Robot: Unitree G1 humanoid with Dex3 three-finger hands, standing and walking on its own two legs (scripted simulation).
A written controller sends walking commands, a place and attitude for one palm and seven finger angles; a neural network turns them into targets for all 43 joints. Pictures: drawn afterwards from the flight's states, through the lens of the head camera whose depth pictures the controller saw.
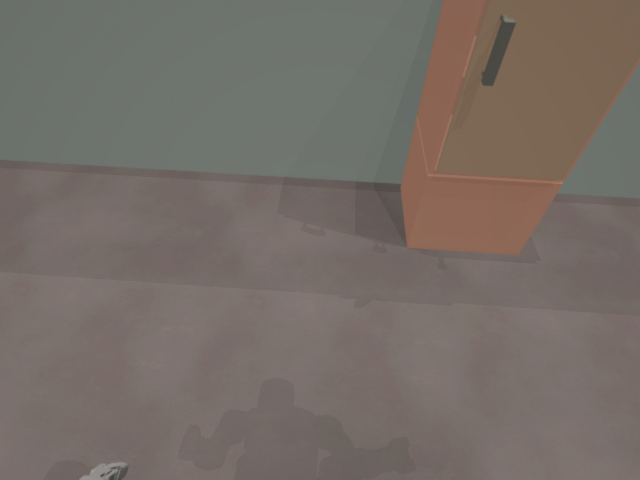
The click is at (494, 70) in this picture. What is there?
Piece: cupboard door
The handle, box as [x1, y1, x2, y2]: [481, 14, 515, 85]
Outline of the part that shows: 504,14 501,14 501,23 486,67 482,71 483,76 481,81 483,85 492,85 515,23 513,19 508,19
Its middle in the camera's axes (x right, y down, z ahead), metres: +0.45 -0.48 +0.99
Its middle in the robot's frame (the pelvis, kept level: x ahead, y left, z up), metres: +1.10 -0.39 +0.07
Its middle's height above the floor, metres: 0.84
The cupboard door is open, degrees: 0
